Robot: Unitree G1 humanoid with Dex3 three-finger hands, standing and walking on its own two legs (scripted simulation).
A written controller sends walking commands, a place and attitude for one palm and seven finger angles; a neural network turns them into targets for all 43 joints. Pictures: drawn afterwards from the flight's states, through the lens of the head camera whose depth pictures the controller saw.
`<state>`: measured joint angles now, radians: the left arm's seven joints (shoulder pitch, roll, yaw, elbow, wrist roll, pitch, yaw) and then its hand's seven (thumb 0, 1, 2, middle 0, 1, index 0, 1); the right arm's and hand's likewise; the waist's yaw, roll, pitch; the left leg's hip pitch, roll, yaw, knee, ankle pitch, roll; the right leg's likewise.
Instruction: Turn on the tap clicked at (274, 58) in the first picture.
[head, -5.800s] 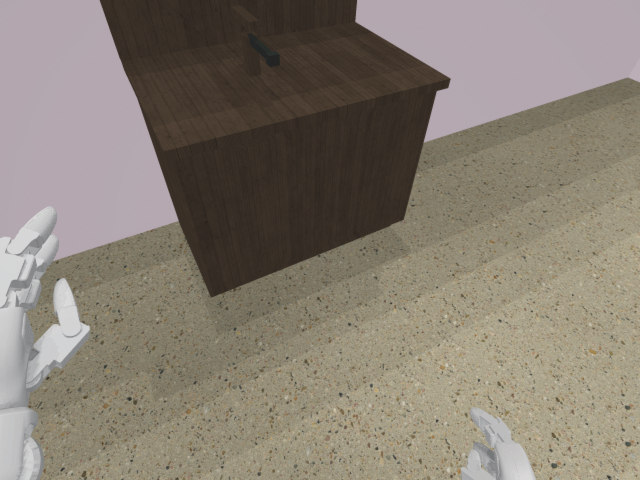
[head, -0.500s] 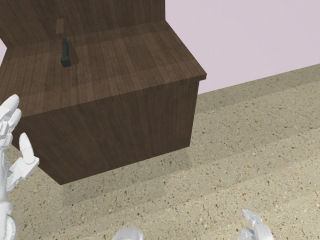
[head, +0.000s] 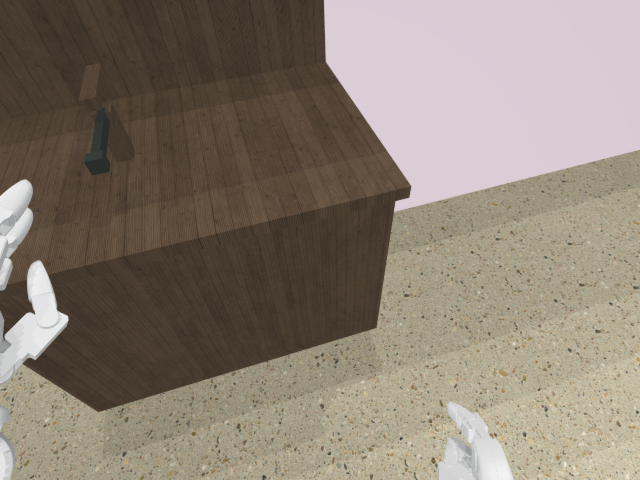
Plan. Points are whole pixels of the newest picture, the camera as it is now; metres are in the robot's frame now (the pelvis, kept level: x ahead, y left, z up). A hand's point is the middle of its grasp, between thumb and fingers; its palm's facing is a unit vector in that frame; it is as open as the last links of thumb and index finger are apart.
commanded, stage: take the last steps up to it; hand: left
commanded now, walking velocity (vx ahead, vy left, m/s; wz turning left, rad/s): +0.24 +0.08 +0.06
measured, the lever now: (97, 162) +0.57 +0.41 +0.08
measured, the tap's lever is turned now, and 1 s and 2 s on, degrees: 0 0 0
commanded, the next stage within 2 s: come to a stop and stand still in 0.56 s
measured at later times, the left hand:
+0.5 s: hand (90, 230) +0.31 +0.25 +0.19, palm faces +0.43 -0.81 -0.40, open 7.4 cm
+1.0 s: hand (121, 217) +0.34 +0.23 +0.18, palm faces +0.37 -0.82 -0.44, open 7.4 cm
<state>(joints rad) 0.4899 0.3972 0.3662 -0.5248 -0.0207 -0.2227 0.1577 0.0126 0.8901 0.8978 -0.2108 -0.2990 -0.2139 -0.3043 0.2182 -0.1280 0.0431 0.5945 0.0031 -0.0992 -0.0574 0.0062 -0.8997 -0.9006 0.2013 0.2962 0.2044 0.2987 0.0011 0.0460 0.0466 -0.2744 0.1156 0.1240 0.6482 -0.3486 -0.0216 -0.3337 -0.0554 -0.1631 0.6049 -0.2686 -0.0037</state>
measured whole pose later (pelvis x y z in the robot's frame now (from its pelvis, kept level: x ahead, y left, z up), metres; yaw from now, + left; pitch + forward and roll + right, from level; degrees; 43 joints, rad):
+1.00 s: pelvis +0.13 +0.00 +0.01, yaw +1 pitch -1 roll +0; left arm 0.53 0.39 0.35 -0.60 -0.03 -0.20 0.17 0.01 0.89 0.90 -0.21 -0.30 -0.22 -0.30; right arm 0.17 -0.25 -0.03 0.57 0.00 -0.04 -0.08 0.01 -0.90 -0.90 0.20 0.30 0.20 0.30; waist -0.02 -0.01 0.09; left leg -0.27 0.04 0.09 0.53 -0.21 -0.01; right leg -0.25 -0.06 -0.14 0.58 -0.31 -0.01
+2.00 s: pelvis +0.09 +0.02 +0.02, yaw -3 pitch -1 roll -1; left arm 0.36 0.39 0.38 -0.38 -0.05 -0.21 0.08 0.01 0.90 0.90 -0.20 -0.30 -0.21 -0.30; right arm 0.22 -0.22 0.01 0.58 0.02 -0.14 -0.01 0.01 -0.90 -0.90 0.20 0.30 0.20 0.30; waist 0.01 0.03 0.04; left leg -0.28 0.03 0.08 0.48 -0.18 0.03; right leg -0.22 0.01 -0.03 0.44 -0.20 0.00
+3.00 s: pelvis +0.15 +0.07 +0.00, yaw +0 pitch -1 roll -2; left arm 0.42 0.37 0.37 -0.45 -0.04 -0.22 0.12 0.01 0.89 0.90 -0.21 -0.30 -0.21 -0.30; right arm 0.23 -0.20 0.01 0.59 0.01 -0.07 -0.02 0.01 -0.90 -0.90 0.20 0.30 0.20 0.30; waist -0.01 0.02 0.02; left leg -0.31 -0.04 0.06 0.69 -0.37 0.10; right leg -0.20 -0.06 -0.05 0.59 -0.38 0.06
